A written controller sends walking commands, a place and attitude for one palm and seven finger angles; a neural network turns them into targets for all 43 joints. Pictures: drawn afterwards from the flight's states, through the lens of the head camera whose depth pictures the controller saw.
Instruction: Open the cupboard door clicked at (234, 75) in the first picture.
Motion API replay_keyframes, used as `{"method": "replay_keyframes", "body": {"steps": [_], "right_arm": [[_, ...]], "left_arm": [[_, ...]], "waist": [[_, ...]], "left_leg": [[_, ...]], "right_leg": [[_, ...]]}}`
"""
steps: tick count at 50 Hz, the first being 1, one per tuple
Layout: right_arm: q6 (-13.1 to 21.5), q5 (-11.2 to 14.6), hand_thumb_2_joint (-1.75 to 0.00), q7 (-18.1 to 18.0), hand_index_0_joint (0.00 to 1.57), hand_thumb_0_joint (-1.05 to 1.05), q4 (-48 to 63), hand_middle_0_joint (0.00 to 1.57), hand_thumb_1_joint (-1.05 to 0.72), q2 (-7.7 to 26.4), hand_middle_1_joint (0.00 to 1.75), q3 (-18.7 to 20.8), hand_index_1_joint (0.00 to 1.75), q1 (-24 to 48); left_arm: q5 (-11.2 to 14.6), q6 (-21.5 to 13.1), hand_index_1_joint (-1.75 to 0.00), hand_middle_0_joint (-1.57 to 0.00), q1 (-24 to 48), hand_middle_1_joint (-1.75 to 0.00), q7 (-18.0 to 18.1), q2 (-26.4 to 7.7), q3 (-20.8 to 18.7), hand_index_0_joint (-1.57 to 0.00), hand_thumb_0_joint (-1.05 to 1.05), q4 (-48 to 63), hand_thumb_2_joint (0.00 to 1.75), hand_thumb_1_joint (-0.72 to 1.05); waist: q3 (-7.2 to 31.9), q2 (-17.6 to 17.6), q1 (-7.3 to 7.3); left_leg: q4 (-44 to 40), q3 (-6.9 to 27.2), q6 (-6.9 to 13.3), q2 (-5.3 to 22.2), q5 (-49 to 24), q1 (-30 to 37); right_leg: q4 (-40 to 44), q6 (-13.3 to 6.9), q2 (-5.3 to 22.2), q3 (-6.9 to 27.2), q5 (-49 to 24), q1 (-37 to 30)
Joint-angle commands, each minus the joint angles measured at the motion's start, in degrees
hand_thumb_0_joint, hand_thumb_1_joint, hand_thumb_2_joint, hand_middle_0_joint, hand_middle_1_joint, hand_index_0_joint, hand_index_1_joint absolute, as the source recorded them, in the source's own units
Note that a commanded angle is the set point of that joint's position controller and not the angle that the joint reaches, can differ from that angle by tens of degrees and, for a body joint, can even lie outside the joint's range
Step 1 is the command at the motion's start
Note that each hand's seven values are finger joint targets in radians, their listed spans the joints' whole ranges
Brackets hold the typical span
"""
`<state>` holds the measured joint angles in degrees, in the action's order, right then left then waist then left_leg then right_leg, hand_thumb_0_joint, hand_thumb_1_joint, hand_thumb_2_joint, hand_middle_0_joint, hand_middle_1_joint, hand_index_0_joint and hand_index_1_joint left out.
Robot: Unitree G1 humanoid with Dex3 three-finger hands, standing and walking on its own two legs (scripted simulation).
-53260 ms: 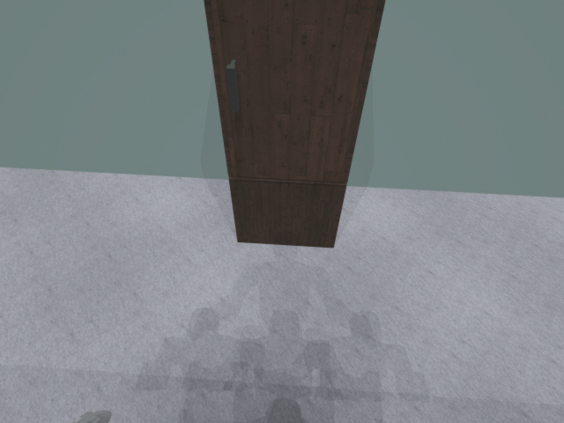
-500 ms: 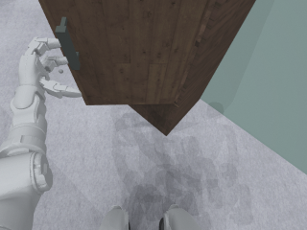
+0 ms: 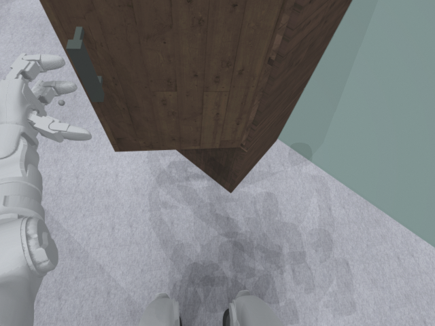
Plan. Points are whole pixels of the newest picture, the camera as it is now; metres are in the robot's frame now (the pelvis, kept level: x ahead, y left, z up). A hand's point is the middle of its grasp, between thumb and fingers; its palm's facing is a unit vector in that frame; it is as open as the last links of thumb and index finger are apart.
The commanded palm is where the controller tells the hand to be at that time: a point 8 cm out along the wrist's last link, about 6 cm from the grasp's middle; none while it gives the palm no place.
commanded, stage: move the hooked fingers beside the handle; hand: left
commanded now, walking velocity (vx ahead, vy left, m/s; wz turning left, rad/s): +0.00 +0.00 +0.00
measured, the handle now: (89, 66) +0.58 +0.21 +0.08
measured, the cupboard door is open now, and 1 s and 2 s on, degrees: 45 45 45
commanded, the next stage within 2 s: slide the fingers in behind the handle in 1.18 s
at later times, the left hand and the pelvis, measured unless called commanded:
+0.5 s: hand (40, 102) +0.49 +0.27 +0.08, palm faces +0.04 -1.00 +0.00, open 14.0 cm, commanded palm +0.48 +0.31 +0.08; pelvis +0.00 +0.01 +0.00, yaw +0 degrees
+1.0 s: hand (48, 98) +0.50 +0.26 +0.08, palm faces +0.05 -1.00 -0.01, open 14.0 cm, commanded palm +0.48 +0.30 +0.08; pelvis +0.00 +0.02 +0.00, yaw -1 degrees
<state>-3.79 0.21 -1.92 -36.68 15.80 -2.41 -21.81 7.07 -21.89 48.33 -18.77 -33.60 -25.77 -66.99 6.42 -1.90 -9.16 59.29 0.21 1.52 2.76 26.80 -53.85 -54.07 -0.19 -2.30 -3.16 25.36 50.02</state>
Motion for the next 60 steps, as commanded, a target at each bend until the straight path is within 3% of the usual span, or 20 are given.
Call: {"method": "replay_keyframes", "body": {"steps": [1,3,8,11,13,21,22,23,26,28,30,35,36,38,40,43,48,51,55,60], "right_arm": [[0.9,-0.4,-0.9,-0.9,0.2,0.0,2.8,0.2,-0.9,10.5,0.3,3.8,0.3,-9.1],[0.9,-0.4,-0.9,-0.9,0.2,0.0,2.6,0.2,-0.9,10.5,0.3,4.1,0.3,-9.5],[0.5,-0.1,-0.9,-1.1,0.2,0.0,2.8,0.2,-0.9,11.0,0.3,3.6,0.3,-9.2],[0.7,-0.2,-0.9,-1.3,0.2,0.0,3.0,0.2,-0.9,11.1,0.3,3.5,0.3,-9.2],[1.0,-0.5,-0.9,-1.3,0.2,0.0,2.8,0.2,-0.9,11.2,0.3,3.7,0.3,-9.5],[0.7,-0.4,-0.9,-1.5,0.2,0.0,2.4,0.2,-0.9,11.7,0.3,3.3,0.3,-10.1],[0.9,-0.5,-0.9,-1.5,0.2,0.0,2.5,0.2,-0.9,11.6,0.3,3.3,0.3,-10.2],[0.9,-0.6,-0.9,-1.6,0.2,0.0,2.4,0.2,-0.9,11.9,0.3,3.3,0.3,-10.2],[1.0,-0.7,-0.9,-1.6,0.2,0.0,2.4,0.2,-0.9,11.9,0.3,3.1,0.3,-10.5],[1.0,-1.1,-0.9,-1.5,0.2,0.0,2.1,0.2,-0.9,11.8,0.3,3.3,0.3,-11.1],[0.9,-1.1,-0.9,-0.9,0.2,0.0,2.2,0.2,-0.9,11.3,0.3,3.6,0.3,-11.3],[0.1,-1.0,-0.9,-0.5,0.2,0.0,2.4,0.2,-0.9,11.4,0.3,3.6,0.3,-11.3],[0.0,-1.0,-0.9,-0.5,0.2,0.0,2.5,0.2,-0.9,11.5,0.3,3.6,0.3,-11.5],[0.0,-1.2,-0.9,-0.5,0.2,0.0,2.9,0.2,-0.9,11.5,0.3,3.7,0.3,-11.5],[0.0,-1.1,-0.9,-0.2,0.2,0.0,2.9,0.2,-0.9,11.0,0.3,3.8,0.3,-11.4],[-0.2,-0.9,-0.9,-0.3,0.2,0.0,2.9,0.2,-0.9,11.1,0.3,3.6,0.3,-11.1],[-0.1,-0.9,-0.9,-0.5,0.2,0.0,3.0,0.2,-0.9,11.2,0.3,3.8,0.3,-11.0],[-0.1,-0.8,-0.9,-0.6,0.2,0.0,2.6,0.2,-0.9,11.2,0.3,3.7,0.3,-10.5],[0.2,-1.0,-0.9,-1.0,0.2,0.0,2.4,0.2,-0.9,11.3,0.3,3.6,0.3,-10.8],[0.3,-1.0,-0.9,-0.8,0.2,0.0,2.3,0.2,-0.9,11.1,0.3,3.4,0.3,-11.0]], "left_arm": [[1.1,-3.7,-1.2,-0.3,24.3,-1.2,-0.9,-17.4,-2.0,-0.3,0.0,12.7,0.3,-0.5],[1.5,-4.2,-1.2,-0.3,24.3,-1.2,-1.4,-16.7,-2.0,-0.3,0.0,14.4,0.3,-0.5],[1.7,-2.3,-1.2,-0.3,22.5,-1.2,-2.4,-19.2,-3.2,-0.3,0.0,9.3,0.3,-0.5],[1.1,-2.4,-1.2,-0.3,25.7,-1.2,-2.8,-20.7,-3.0,-0.3,0.0,10.9,0.3,-0.5],[1.6,-3.9,-1.2,-0.3,26.8,-1.2,-3.1,-21.8,-4.2,-0.3,0.0,14.0,0.3,-0.5],[1.6,-1.5,-1.2,-0.3,26.8,-1.2,-4.7,-19.7,-1.6,-0.3,0.0,8.5,0.3,-0.5],[1.9,-1.7,-1.2,-0.3,27.4,-1.2,-4.8,-18.6,-0.9,-0.3,0.0,9.1,0.3,-0.5],[1.8,-1.9,-1.2,-0.3,27.6,-1.2,-4.7,-21.1,-2.7,-0.3,0.0,9.3,0.3,-0.5],[1.2,-1.9,-1.2,-0.3,28.7,-1.2,-4.3,-22.0,-3.0,-0.3,0.0,8.7,0.3,-0.5],[0.8,-2.9,-1.2,-0.3,30.5,-1.2,-3.7,-22.6,-3.4,-0.3,0.0,12.3,0.3,-0.5],[1.0,-2.7,-1.2,-0.3,27.7,-1.2,-3.5,-19.2,-2.0,-0.3,0.0,12.8,0.3,-0.5],[0.6,-0.9,-1.2,-0.3,26.1,-1.2,-2.6,-18.6,-1.9,-0.3,0.0,11.3,0.3,-0.5],[0.5,-0.9,-1.2,-0.3,26.6,-1.2,-2.2,-19.1,-2.2,-0.3,0.0,12.3,0.3,-0.5],[0.3,-1.9,-1.2,-0.3,26.1,-1.2,-1.3,-21.9,-4.8,-0.3,0.0,15.0,0.3,-0.5],[0.6,-2.0,-1.2,-0.3,24.3,-1.2,-1.1,-18.6,-3.1,-0.3,0.0,14.0,0.3,-0.5],[0.6,-1.9,-1.2,-0.3,24.3,-1.2,-1.2,-18.6,-2.7,-0.3,0.0,11.8,0.3,-0.5],[0.7,-2.8,-1.2,-0.3,24.7,-1.2,-1.8,-18.9,-2.8,-0.3,0.0,13.4,0.3,-0.5],[0.9,-2.2,-1.2,-0.3,26.0,-1.2,-2.0,-16.5,-0.8,-0.3,0.0,10.1,0.3,-0.5],[0.2,-2.5,-1.2,-0.3,28.9,-1.2,-1.2,-19.0,-2.0,-0.3,0.0,11.1,0.3,-0.5],[-0.1,-2.3,-1.2,-0.3,27.8,-1.2,-0.8,-18.5,-1.7,-0.3,0.0,9.9,0.3,-0.5]], "waist": [[25.9,-8.2,-0.17],[28.8,-8.9,-0.06],[23.2,-5.6,-0.37],[24.0,-7.4,-0.82],[28.4,-10.5,-0.08],[23.2,-8.3,-1.73],[23.7,-8.9,-2.02],[25.2,-9.7,-1.43],[24.9,-9.3,-1.58],[28.6,-12.8,-1.08],[30.5,-14.6,-0.61],[26.7,-12.2,-0.84],[26.8,-11.0,-0.9],[29.5,-13.4,0.42],[28.3,-10.5,-0.37],[25.0,-10.1,-0.9],[26.9,-11.5,-0.34],[22.9,-8.1,-1.83],[25.3,-9.7,-1.63],[26.7,-9.3,-1.62]], "left_leg": [[-5.7,2.8,-0.2,-0.9,-24.8,21.7],[-5.3,3.2,-0.4,-0.7,-27.9,25.0],[-5.7,2.6,0.2,-0.9,-23.5,19.1],[-5.7,2.9,0.1,-0.8,-22.1,20.0],[-5.1,3.3,-0.3,-0.7,-25.5,23.8],[-5.7,4.6,-0.4,-0.2,-23.1,22.9],[-5.5,4.6,-0.4,-0.3,-23.7,23.6],[-5.3,4.6,-0.5,-0.2,-23.5,23.7],[-5.1,5.0,-0.6,-0.1,-23.3,22.9],[-4.8,5.7,-1.3,0.2,-27.8,27.1],[-4.7,6.0,-2.1,0.4,-32.3,31.1],[-5.5,5.9,-1.8,0.5,-31.1,28.7],[-5.7,6.1,-1.7,0.5,-30.3,28.5],[-5.7,6.1,-2.2,0.5,-33.7,30.6],[-5.4,5.6,-1.9,0.4,-33.7,29.7],[-5.9,4.9,-1.4,0.2,-30.9,26.9],[-5.9,5.2,-1.6,0.2,-31.1,28.7],[-5.8,5.0,-1.1,0.1,-26.4,25.3],[-5.3,5.1,-1.0,0.0,-25.9,25.6],[-4.5,4.7,-0.9,-0.2,-27.9,25.1]], "right_leg": [[4.9,-0.6,-1.2,1.3,-20.4,-8.6],[4.8,-0.6,-1.3,1.1,-21.6,-8.0],[5.5,-0.4,-1.3,1.3,-20.0,-8.7],[5.5,-0.5,-1.3,1.3,-18.0,-7.4],[4.9,-0.7,-1.4,1.3,-19.3,-7.1],[5.4,-0.7,-1.6,-0.1,-14.9,-2.3],[5.3,-0.9,-1.6,0.0,-15.0,-1.8],[5.1,-0.8,-1.5,0.1,-14.7,-1.8],[4.7,-0.8,-1.5,-0.1,-14.2,-1.6],[4.0,-1.1,-1.5,-0.3,-15.6,-0.5],[4.1,-1.1,-1.8,-0.8,-16.5,0.2],[4.7,-1.0,-2.0,-1.3,-16.1,0.0],[4.9,-1.0,-2.0,-1.3,-15.8,-0.4],[4.6,-1.1,-1.9,-1.1,-17.1,-1.5],[4.9,-0.9,-2.1,-1.1,-18.3,-2.1],[5.1,-0.8,-2.0,-0.8,-18.1,-2.4],[4.9,-1.0,-1.9,-0.7,-17.6,-2.1],[5.3,-0.8,-1.8,-0.6,-15.9,-1.3],[4.8,-0.9,-1.5,-0.1,-15.6,-1.1],[4.3,-0.7,-1.6,0.0,-17.9,-2.4]]}}
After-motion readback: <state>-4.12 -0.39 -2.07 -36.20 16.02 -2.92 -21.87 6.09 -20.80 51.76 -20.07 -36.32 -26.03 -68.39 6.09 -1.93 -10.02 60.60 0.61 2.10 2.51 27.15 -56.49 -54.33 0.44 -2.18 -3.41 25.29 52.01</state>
